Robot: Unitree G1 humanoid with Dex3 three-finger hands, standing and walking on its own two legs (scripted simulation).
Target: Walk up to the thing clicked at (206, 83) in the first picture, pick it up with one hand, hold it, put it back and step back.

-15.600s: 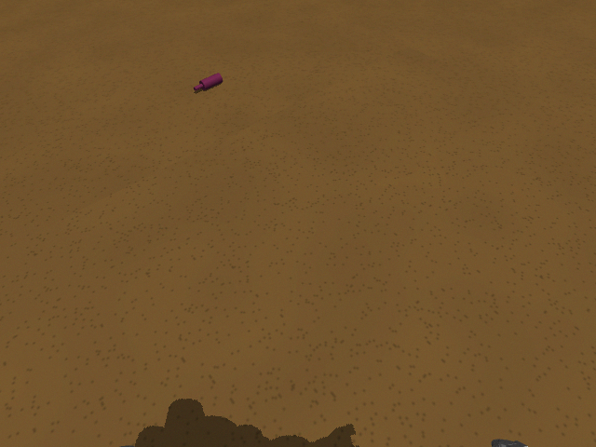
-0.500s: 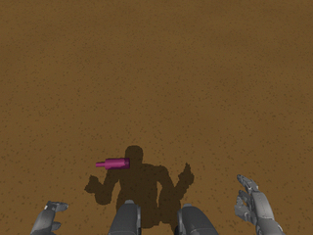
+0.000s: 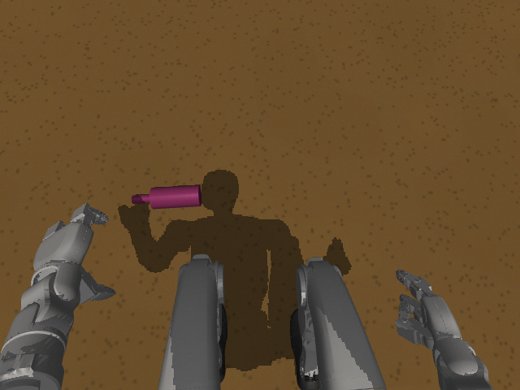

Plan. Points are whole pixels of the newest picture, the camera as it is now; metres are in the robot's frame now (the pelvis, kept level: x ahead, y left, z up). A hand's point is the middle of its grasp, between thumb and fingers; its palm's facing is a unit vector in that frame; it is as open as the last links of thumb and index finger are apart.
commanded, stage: rise first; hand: left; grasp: from above
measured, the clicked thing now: (166, 197) +0.50 +0.28 -0.48
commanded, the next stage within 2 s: none
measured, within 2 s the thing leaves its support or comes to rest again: neither
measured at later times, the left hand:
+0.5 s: hand (120, 219) +0.39 +0.32 -0.27, palm faces -0.46 -0.11 -0.88, open 14.1 cm
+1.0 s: hand (132, 205) +0.44 +0.31 -0.32, palm faces -0.45 -0.02 -0.89, open 14.1 cm
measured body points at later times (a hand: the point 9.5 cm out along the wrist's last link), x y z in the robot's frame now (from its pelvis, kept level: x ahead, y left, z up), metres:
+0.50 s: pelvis -0.04 +0.01 -0.13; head +0.18 +0.05 +0.26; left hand +0.41 +0.32 -0.22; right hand +0.02 -0.28 -0.24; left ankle +0.07 +0.13 -0.47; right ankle +0.05 -0.12 -0.47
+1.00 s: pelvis -0.03 +0.01 -0.17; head +0.22 +0.06 +0.21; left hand +0.46 +0.31 -0.27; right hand +0.03 -0.27 -0.28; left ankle +0.07 +0.13 -0.47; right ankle +0.05 -0.12 -0.47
